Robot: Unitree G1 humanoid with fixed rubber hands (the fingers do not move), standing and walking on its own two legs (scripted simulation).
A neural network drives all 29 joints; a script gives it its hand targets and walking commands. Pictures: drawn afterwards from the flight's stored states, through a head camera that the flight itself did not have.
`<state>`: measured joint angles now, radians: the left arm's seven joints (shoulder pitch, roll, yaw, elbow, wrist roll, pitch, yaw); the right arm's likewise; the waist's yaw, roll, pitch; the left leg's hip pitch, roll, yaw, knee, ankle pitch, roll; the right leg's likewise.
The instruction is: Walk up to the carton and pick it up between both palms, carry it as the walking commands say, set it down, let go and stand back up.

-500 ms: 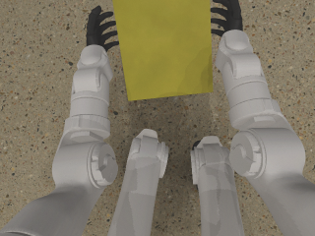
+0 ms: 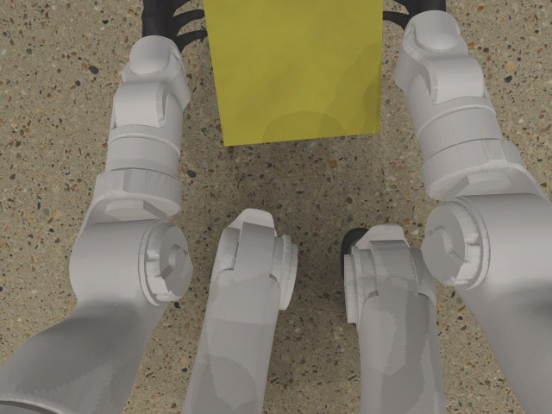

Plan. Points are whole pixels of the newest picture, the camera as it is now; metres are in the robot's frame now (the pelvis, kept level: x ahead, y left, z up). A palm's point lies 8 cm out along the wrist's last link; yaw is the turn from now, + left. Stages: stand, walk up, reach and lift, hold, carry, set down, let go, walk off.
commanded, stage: set down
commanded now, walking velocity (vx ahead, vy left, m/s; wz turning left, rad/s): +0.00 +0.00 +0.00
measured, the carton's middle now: (290, 25) +0.56 +0.06 -0.27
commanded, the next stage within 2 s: none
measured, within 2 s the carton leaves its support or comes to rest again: rests again in 1.04 s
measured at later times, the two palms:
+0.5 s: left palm (165, 40) +0.51 +0.21 -0.18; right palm (418, 18) +0.55 -0.08 -0.18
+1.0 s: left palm (169, 35) +0.52 +0.21 -0.19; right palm (415, 18) +0.56 -0.09 -0.20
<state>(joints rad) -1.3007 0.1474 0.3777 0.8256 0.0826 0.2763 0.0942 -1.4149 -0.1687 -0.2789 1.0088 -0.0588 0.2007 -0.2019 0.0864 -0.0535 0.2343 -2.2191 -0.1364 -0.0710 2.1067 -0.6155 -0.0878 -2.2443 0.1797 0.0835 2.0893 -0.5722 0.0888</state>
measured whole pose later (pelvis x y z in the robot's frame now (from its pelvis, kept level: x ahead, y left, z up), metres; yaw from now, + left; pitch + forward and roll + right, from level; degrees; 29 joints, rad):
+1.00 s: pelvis +0.01 +0.00 -0.02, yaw +1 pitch +37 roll +1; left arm -1.37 0.20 0.40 0.92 0.08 0.21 0.02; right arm -1.46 -0.19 -0.31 1.05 -0.08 0.16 -0.11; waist 0.07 -0.04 0.34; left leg -2.21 -0.09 -0.04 2.21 -0.65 -0.06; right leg -2.23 0.13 0.05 2.20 -0.63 0.06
